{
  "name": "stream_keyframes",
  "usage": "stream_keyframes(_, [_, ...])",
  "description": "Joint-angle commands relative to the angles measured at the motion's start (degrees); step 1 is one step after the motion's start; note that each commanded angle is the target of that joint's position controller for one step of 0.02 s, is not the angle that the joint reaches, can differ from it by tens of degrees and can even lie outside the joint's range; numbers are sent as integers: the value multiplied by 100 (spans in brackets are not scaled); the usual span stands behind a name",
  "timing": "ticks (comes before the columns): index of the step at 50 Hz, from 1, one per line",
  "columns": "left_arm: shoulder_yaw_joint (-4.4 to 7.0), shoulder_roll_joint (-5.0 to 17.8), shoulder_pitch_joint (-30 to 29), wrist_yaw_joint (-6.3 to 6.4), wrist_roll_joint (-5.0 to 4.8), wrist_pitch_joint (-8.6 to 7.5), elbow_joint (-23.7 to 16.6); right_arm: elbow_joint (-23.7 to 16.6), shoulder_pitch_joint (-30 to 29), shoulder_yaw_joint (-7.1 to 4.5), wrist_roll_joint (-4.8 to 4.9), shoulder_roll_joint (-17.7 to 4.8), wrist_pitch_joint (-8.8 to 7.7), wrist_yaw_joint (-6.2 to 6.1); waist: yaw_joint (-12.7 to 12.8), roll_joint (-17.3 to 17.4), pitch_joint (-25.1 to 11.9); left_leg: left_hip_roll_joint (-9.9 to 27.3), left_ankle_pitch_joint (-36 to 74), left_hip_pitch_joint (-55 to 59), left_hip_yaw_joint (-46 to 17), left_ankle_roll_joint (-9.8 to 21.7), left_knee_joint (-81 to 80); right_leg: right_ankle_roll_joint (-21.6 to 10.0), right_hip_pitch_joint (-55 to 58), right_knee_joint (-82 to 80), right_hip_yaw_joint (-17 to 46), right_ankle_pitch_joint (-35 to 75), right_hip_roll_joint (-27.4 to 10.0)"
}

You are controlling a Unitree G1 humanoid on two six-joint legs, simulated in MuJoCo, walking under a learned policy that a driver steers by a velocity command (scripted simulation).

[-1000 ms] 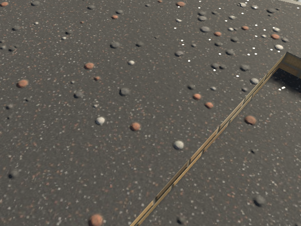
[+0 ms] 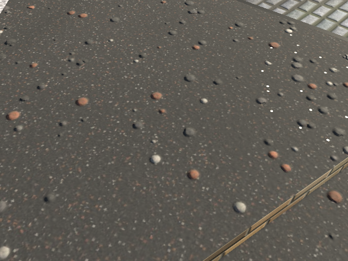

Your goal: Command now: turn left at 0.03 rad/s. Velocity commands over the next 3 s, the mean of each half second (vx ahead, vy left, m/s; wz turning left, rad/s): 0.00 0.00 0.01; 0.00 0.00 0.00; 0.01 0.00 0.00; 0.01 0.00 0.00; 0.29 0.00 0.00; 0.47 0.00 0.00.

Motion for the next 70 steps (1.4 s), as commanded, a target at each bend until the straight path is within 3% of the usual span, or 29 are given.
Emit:
stream_keyframes(1, [130, 639, 47, 5, -8, -54, -162, -131, -131, -123, 10, -668, -60, -39, 23, 103, -279, 299, 965, 555, -293, 182, -331, -135, -367, -613, 317, 726, -340])
stream_keyframes(15, [70, 685, 247, 22, -21, -47, 310, 460, -227, -85, 24, -646, -9, -92, 20, 11, -154, 248, 962, 659, -173, 126, -414, -146, -355, -782, 313, 791, -308])
stream_keyframes(28, [19, 674, 453, 24, -26, -40, 560, 773, -155, -42, 28, -649, 3, -132, 33, 17, -90, 242, 882, 597, -101, 66, -503, -180, -317, -884, 333, 801, -298])
stream_keyframes(70, [3, 514, 1006, 33, -53, -9, 801, 969, 373, 19, 54, -538, -2, -218, 59, 15, 21, 258, 891, 466, 3, -7, -552, -234, -215, -932, 338, 1104, -254])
